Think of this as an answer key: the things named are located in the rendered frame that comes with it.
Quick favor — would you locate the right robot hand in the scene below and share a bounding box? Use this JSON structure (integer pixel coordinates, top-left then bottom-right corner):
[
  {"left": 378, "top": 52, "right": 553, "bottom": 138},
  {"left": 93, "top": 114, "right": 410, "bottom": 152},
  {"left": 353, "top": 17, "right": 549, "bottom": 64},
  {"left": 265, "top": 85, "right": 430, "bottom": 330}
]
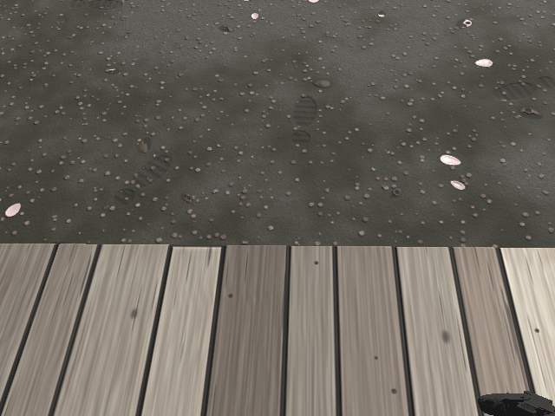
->
[{"left": 478, "top": 391, "right": 555, "bottom": 416}]

